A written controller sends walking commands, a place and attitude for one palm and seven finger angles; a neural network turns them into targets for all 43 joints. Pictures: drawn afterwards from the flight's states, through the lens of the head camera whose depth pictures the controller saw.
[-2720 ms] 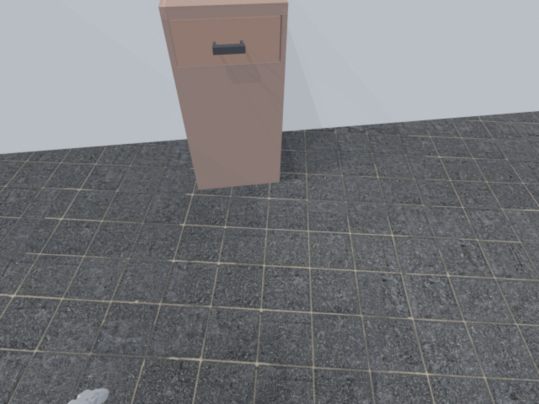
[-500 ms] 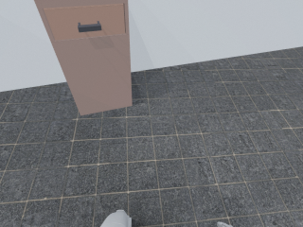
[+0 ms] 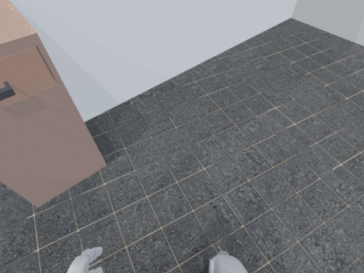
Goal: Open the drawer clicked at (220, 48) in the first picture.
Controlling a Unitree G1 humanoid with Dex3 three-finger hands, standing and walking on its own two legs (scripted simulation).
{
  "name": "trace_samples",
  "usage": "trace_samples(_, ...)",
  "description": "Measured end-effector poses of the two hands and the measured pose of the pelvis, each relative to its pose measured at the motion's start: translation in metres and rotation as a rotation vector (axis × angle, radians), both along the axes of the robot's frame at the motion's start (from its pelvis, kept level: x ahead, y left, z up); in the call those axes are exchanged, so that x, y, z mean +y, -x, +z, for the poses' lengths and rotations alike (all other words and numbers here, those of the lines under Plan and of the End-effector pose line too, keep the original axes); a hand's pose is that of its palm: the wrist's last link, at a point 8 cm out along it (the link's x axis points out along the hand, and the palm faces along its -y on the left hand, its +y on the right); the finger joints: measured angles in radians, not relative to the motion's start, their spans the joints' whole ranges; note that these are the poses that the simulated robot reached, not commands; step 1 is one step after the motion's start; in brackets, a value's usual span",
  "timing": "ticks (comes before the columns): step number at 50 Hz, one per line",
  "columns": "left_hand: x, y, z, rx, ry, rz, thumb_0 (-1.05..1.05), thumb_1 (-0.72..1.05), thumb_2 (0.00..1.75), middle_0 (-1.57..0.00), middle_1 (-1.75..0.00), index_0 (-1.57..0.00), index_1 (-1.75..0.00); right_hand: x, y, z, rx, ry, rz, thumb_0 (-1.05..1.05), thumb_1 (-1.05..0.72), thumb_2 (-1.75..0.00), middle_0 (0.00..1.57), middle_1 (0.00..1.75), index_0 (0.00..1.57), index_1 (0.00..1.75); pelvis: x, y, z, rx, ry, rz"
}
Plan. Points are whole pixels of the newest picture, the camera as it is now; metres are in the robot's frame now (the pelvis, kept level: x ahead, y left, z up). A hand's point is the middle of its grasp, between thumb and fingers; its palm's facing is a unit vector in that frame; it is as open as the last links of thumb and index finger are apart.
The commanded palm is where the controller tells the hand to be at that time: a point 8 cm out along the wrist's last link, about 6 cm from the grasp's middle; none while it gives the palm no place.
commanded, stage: turn to face it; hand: left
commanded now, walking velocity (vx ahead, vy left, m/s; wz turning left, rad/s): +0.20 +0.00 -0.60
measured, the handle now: out of the picture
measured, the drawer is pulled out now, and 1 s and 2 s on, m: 0.00 0.00 0.00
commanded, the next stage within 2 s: take the last steps up to it in 1.34 s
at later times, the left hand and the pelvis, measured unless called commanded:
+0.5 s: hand (120, 243) +0.22 +0.17 -0.18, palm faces +0.12 -0.98 -0.16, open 7.3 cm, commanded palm none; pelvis +0.15 -0.01 -0.01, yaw +5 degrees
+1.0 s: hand (99, 257) +0.19 +0.22 -0.15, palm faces +0.37 -0.89 -0.27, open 7.4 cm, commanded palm none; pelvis +0.16 -0.02 +0.00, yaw +21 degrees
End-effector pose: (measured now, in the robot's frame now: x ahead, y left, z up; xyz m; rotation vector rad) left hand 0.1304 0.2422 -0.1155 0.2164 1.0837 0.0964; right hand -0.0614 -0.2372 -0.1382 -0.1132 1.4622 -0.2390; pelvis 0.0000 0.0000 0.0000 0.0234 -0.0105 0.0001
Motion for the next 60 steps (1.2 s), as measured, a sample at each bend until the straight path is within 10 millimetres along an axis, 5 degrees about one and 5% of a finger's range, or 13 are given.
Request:
trace_samples(4,-0.030,-0.069,-0.010,-0.057,-0.004,-0.087,0.00,0.91,0.90,-0.20,-0.30,-0.20,-0.30,-0.004,-0.001,-0.014,0.094,-0.041,-0.072,0.01,-0.91,-0.90,0.20,0.30,0.19,0.30,-0.020,-0.041,-0.016,0.001,0.003,-0.039)
trace_samples(6,-0.041,-0.088,-0.013,-0.077,0.000,-0.096,0.00,0.91,0.90,-0.20,-0.30,-0.20,-0.30,-0.010,-0.016,-0.018,0.107,-0.048,-0.089,0.01,-0.90,-0.90,0.20,0.30,0.20,0.30,-0.027,-0.054,-0.019,-0.006,0.003,-0.054)
trace_samples(12,-0.059,-0.090,-0.009,0.024,-0.001,-0.097,0.00,0.91,0.90,-0.20,-0.30,-0.20,-0.30,-0.026,-0.111,-0.011,-0.052,-0.018,-0.074,0.01,-0.91,-0.90,0.20,0.30,0.19,0.30,-0.032,-0.089,-0.002,-0.007,0.013,-0.078)
trace_samples(18,-0.046,-0.096,-0.007,0.025,0.006,0.001,-0.02,0.94,0.90,-0.21,-0.30,-0.21,-0.30,-0.017,-0.187,-0.003,-0.147,-0.026,0.007,0.01,-0.91,-0.90,0.20,0.30,0.19,0.30,-0.029,-0.121,0.004,-0.012,0.034,-0.018)
trace_samples(28,-0.003,-0.060,-0.048,0.116,0.071,0.222,0.00,0.92,0.90,-0.21,-0.30,-0.21,-0.30,0.004,-0.282,0.004,-0.187,0.042,0.210,0.01,-0.92,-0.90,0.20,0.30,0.19,0.30,0.003,-0.154,-0.013,-0.019,0.054,0.115)
trace_samples(41,0.034,-0.019,-0.020,0.183,0.005,0.368,0.00,0.91,0.90,-0.20,-0.30,-0.20,-0.30,0.017,-0.340,0.027,-0.235,0.044,0.343,0.01,-0.90,-0.90,0.20,0.30,0.20,0.30,0.009,-0.161,0.007,0.015,0.064,0.238)
trace_samples(52,0.002,-0.031,-0.001,0.042,-0.050,0.453,0.00,0.91,0.90,-0.20,-0.30,-0.20,-0.30,-0.018,-0.370,0.008,-0.222,0.001,0.444,0.01,-0.90,-0.90,0.20,0.30,0.20,0.30,-0.032,-0.162,0.000,0.016,0.042,0.386)
trace_samples(60,-0.041,0.006,0.009,0.050,-0.057,0.545,0.00,0.91,0.90,-0.21,-0.30,-0.21,-0.30,-0.031,-0.398,0.004,-0.213,-0.032,0.541,0.01,-0.90,-0.90,0.20,0.30,0.19,0.30,-0.055,-0.164,0.004,-0.005,0.003,0.492)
